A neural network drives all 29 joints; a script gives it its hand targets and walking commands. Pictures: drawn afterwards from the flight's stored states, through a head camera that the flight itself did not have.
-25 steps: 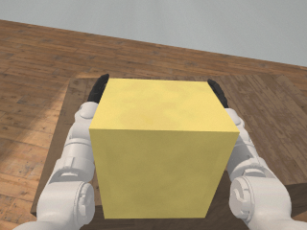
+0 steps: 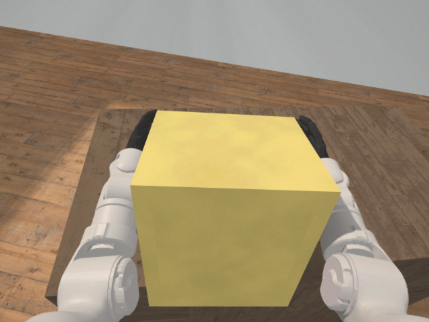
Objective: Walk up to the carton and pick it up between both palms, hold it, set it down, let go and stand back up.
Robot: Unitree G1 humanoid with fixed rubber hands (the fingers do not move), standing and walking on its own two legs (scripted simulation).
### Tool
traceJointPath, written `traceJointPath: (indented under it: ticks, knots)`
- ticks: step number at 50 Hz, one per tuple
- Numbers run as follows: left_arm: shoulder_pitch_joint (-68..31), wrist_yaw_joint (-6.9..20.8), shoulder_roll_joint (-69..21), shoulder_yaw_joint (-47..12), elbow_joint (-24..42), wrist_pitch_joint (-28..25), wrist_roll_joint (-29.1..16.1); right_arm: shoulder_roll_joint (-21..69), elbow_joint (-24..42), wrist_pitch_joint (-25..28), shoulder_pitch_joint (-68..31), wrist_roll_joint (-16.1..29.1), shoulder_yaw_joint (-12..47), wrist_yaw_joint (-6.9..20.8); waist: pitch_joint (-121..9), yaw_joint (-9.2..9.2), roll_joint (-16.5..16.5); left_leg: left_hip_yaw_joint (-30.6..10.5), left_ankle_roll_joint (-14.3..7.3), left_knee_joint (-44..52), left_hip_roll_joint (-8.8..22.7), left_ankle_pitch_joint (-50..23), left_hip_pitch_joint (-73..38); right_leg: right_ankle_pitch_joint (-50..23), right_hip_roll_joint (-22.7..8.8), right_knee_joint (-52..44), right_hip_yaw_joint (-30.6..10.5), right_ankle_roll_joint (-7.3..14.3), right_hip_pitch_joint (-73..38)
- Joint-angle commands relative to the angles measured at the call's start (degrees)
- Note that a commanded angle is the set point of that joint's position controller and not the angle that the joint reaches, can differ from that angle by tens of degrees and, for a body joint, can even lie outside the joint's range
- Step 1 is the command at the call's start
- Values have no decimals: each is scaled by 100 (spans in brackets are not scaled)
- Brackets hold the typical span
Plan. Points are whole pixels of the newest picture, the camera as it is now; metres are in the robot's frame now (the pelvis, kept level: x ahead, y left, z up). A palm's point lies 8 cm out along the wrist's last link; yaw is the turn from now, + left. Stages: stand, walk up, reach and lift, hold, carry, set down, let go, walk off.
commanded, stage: set down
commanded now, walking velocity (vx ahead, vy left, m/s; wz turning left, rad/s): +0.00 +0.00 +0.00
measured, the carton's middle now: (223, 209) +0.30 +0.00 +0.08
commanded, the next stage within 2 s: none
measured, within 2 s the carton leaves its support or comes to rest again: rests again in 0.98 s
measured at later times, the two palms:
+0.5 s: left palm (138, 156) +0.40 +0.17 +0.10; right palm (312, 169) +0.40 -0.17 +0.10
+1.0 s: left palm (120, 157) +0.41 +0.21 +0.09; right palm (336, 158) +0.43 -0.23 +0.11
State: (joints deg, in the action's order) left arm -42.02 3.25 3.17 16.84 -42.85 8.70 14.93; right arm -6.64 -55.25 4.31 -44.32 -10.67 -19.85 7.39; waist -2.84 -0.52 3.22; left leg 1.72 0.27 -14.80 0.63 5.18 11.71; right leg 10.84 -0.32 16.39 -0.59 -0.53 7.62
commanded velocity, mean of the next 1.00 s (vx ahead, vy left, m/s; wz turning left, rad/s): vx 0.00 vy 0.00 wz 0.00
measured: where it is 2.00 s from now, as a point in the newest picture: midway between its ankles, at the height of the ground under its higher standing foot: outside the picture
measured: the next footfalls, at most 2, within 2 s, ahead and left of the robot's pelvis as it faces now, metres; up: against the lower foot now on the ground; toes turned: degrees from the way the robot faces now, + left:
none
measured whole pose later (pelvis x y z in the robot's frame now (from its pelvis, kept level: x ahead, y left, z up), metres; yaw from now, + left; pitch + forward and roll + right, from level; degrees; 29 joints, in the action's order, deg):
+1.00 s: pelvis -0.01 -0.01 -0.01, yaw -1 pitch +12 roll -1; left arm -46.0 -3.2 18.1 0.2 -55.9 -0.3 -13.5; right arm -23.5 -66.0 3.5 -52.2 28.5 10.7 0.5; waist -8.1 -2.6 0.6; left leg 1.3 1.6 -26.6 3.8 8.6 30.2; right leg 12.5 2.7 25.3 -0.5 0.7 25.1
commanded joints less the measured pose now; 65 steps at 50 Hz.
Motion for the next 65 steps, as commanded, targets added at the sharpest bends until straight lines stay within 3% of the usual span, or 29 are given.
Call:
traceJointPath:
  ticks: [1, 13, 18, 21, 25, 28, 32, 34, 39, 45, 46, 47, 48, 49, 50, 51, 52, 53, 54, 55, 56, 57, 58, 59, 60, 61, 64, 65]
  knots:
    - [-2539, -6, -3055, -894, 248, -198, 37, 2980, 335, 186, -2442, -45, 778, 27, -1322, -8, -289, 351, 33, 115, 4, -188, -1093, -555, 106, -347, 565, -257, 432]
    - [-2578, -2, -2938, -754, 96, -392, 77, 2901, 279, 261, -2373, -220, 633, 89, -1290, -50, -276, 389, 24, 138, 17, -62, -1074, -430, 89, -322, 564, -248, 438]
    - [-2520, -231, -1882, -509, 12, -494, 31, 1838, 121, 304, -2230, -167, 340, -63, -1340, -112, -223, 441, 16, 70, 37, -150, -1196, -496, 78, -278, 526, -273, 427]
    - [-2602, -692, -337, -402, 170, -539, -323, 98, -51, 354, -2148, 403, 312, -420, -1452, -122, -189, 439, -24, -64, 64, -268, -1233, -599, 85, -222, 439, -319, 649]
    - [-3128, -1256, 440, -1153, -113, -562, -1369, -937, -88, 156, -2939, 1611, 1148, -692, -2484, -166, -449, 278, 84, -596, 135, -260, -921, -705, 231, -30, 247, -141, 1261]
    - [-3219, -1405, 659, -1417, -489, -572, -1975, -1407, -217, 44, -3270, 2284, 1620, -887, -3197, -274, -434, 166, 183, -1083, 209, -719, -1034, -922, 306, 233, 256, -71, 1569]
    - [-3184, -1288, 1063, -1208, -474, -648, -2052, -1923, -461, 105, -3353, 2778, 2009, -1063, -4048, -335, -432, 118, 381, -1566, 183, -1913, -1292, -1955, 448, 529, 312, -154, 1414]
    - [-3078, -1189, 1192, -1112, -386, -643, -1994, -2084, -627, 144, -3282, 2948, 2141, -1072, -4101, -308, -429, 125, 414, -1594, 162, -2137, -1316, -2263, 477, 583, 319, -204, 1336]
    - [-2899, -955, 1521, -1065, -201, -677, -2059, -2368, -777, 201, -3124, 3304, 2384, -938, -3868, -267, -396, 159, 365, -1444, 100, -2043, -1153, -2376, 479, 572, 280, -240, 1191]
    - [-3059, -702, 2080, -1345, -218, -913, -2589, -2683, -527, 230, -3203, 3790, 2717, -730, -3803, -281, -376, 146, 252, -1344, 42, -1733, -851, -2103, 424, 539, 243, -243, 1264]
    - [-3107, -655, 1892, -1620, -404, -1058, -2816, -2258, -400, 160, -3350, 3867, 2992, -690, -3461, -238, -109, 71, 132, -1393, 11, -1463, -411, -2092, 279, 581, 133, -304, 1387]
    - [-3099, -634, 2003, -1603, -224, -1165, -2902, -2296, -89, 146, -3278, 3922, 3001, -666, -3935, -231, -156, 86, 94, -1397, 1, -1462, -436, -2315, 254, 634, 98, -350, 1277]
    - [-3223, -611, 2089, -1677, -425, -1160, -2934, -2413, -128, 80, -3368, 3927, 2931, -659, -3864, -141, -203, 31, 106, -1369, 0, -1370, -351, -2326, 239, 663, 104, -348, 1304]
    - [-3254, -612, 2220, -1641, -180, -1127, -2961, -2564, -61, 21, -3353, 4035, 2941, -652, -4070, -176, -341, 32, 114, -1380, -17, -1474, -479, -2494, 235, 666, 70, -351, 1298]
    - [-3229, -566, 2252, -1747, -457, -1061, -3004, -2480, -227, -49, -3277, 4081, 3006, -654, -3781, -97, -292, -16, 80, -1381, -13, -1310, -342, -2332, 221, 677, 82, -346, 1349]
    - [-3449, -583, 2384, -1645, 480, -1014, -3099, -2735, 436, -3, -3431, 4156, 2861, -685, -4681, -151, -440, 39, 163, -1434, -40, -1814, -598, -2868, 254, 735, 85, -366, 1153]
    - [-3318, -560, 2371, -1736, 297, -851, -3080, -2717, 188, -86, -3260, 4162, 2870, -698, -4463, 52, -467, -42, 169, -1467, -11, -1834, -694, -2927, 283, 745, 106, -348, 1214]
    - [-3087, -524, 2403, -1630, 479, -694, -3010, -2729, 263, -152, -3129, 4209, 2933, -720, -4478, -42, -415, -40, 151, -1467, -21, -2060, -883, -3162, 292, 715, 83, -374, 1071]
    - [-3089, -484, 2497, -1534, 217, -471, -2896, -2770, 133, -269, -3262, 4163, 2863, -732, -4054, -30, -336, -71, 100, -1378, -24, -1793, -797, -2933, 287, 665, 87, -370, 1143]
    - [-2975, -446, 2437, -1587, 174, -351, -2901, -2759, 131, -302, -3105, 4007, 2732, -778, -4034, 110, -237, -87, 65, -1310, -30, -1620, -808, -2843, 271, 630, 114, -385, 1059]
    - [-3105, -489, 2571, -1453, 1072, -259, -2921, -2922, 815, -256, -3173, 3983, 2552, -819, -4658, 20, -380, -21, 118, -1307, -44, -2010, -1010, -3174, 315, 641, 160, -404, 917]
    - [-2938, -537, 2619, -1319, 1396, -23, -2834, -3013, 1120, -302, -3206, 4019, 2567, -831, -4852, -65, -427, -29, 157, -1384, -34, -2493, -1305, -3610, 380, 683, 187, -403, 831]
    - [-2688, -486, 2667, -1227, 1044, 248, -2696, -2894, 838, -457, -3094, 3999, 2615, -839, -4348, -86, -320, -35, 103, -1368, -43, -2377, -1245, -3530, 357, 652, 166, -411, 750]
    - [-2754, -413, 2703, -1142, 521, 466, -2644, -2910, 473, -629, -3176, 3838, 2490, -837, -3800, -43, -108, -19, 1, -1176, -53, -1793, -1007, -2864, 317, 556, 158, -399, 828]
    - [-3088, -433, 2895, -1059, 916, 567, -2731, -2977, 977, -724, -3478, 3863, 2491, -848, -3959, -258, -112, 75, -58, -1011, -91, -1427, -848, -2509, 284, 459, 88, -417, 624]
    - [-3191, -558, 2969, -1029, 1490, 649, -2731, -2953, 1392, -821, -3459, 3879, 2410, -860, -4407, -294, -191, 79, -44, -984, -69, -1609, -914, -2635, 311, 490, 84, -417, 491]
    - [-3394, -631, 2878, -1108, 1317, 1038, -2803, -2903, 1202, -1239, -3556, 3641, 2138, -837, -3960, -70, -256, 34, -25, -984, -15, -1296, -1066, -2163, 302, 360, 129, -323, 819]
    - [-3671, -652, 3035, -1141, 1603, 1130, -2983, -2961, 1609, -1345, -3802, 3646, 2081, -842, -4239, -106, -266, 41, -53, -985, -40, -1185, -1046, -2101, 290, 344, 126, -317, 773]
